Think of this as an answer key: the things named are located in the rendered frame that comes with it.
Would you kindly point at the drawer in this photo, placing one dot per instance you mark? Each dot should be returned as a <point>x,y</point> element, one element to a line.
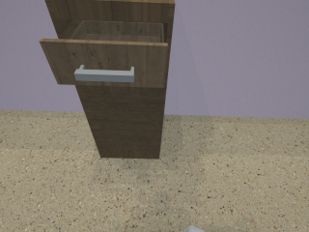
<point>110,46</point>

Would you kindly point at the handle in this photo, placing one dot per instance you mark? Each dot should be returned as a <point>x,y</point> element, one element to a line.
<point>104,75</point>

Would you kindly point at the cabinet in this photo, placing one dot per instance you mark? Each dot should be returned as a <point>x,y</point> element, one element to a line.
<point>126,122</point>

